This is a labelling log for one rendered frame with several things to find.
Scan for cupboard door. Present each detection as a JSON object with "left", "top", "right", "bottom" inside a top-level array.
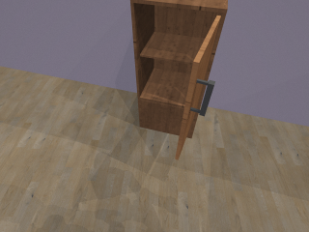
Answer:
[{"left": 175, "top": 15, "right": 221, "bottom": 160}]

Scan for handle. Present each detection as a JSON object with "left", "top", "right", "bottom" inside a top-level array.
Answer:
[{"left": 190, "top": 79, "right": 215, "bottom": 117}]

